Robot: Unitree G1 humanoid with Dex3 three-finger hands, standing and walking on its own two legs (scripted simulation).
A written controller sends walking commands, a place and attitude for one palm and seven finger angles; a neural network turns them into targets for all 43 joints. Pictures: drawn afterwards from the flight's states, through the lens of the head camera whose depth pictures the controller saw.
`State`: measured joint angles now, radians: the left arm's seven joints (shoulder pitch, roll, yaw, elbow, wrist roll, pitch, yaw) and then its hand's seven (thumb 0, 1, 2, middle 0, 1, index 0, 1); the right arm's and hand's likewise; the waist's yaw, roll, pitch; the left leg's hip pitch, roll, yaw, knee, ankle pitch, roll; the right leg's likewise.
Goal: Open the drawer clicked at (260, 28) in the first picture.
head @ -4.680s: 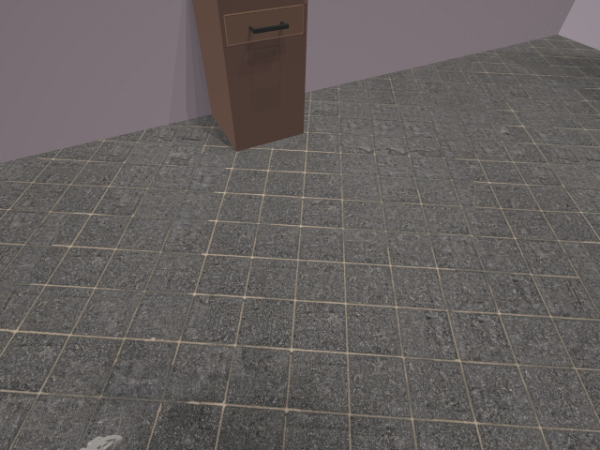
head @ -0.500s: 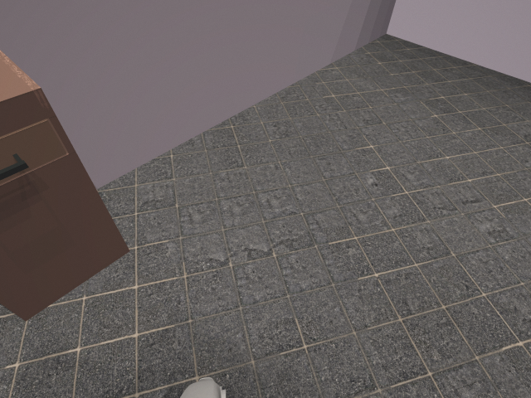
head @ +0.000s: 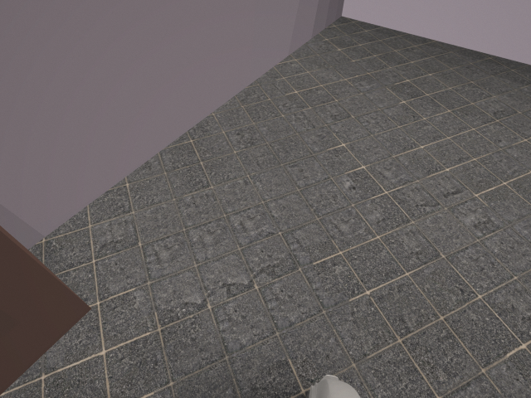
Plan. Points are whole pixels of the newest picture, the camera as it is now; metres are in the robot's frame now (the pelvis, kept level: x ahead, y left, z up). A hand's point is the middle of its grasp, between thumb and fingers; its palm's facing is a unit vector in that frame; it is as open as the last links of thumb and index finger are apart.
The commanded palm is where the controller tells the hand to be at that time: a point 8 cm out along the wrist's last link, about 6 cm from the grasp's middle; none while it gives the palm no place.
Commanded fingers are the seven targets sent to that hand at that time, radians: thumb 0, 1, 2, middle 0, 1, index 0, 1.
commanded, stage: turn to face it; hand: left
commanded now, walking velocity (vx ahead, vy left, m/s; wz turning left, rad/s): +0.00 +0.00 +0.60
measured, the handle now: out of the picture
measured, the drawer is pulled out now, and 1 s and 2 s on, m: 0.00 0.00 0.00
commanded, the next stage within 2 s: take the last steps up to it in 1.50 s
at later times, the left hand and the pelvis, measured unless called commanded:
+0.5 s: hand out of the picture +0.09 +0.21 -0.19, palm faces +0.32 -0.93 -0.19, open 7.3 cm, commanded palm none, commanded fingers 0.00 0.90 0.90 -0.20 -0.30 -0.20 -0.30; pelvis +0.05 +0.00 -0.02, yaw +16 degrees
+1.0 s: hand out of the picture +0.06 +0.18 -0.14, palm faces +0.53 -0.79 -0.31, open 7.4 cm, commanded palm none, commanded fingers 0.00 0.90 0.90 -0.20 -0.30 -0.20 -0.30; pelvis +0.07 -0.05 +0.00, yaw +33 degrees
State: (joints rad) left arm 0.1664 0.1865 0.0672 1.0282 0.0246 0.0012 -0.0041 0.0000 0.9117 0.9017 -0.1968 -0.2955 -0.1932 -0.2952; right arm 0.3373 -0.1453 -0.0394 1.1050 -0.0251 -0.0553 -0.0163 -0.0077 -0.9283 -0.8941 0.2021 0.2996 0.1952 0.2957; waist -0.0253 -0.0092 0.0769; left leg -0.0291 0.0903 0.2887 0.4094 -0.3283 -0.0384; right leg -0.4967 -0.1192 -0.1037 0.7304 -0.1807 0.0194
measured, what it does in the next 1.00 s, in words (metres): steps on the spot, turning left: right foot, then left foot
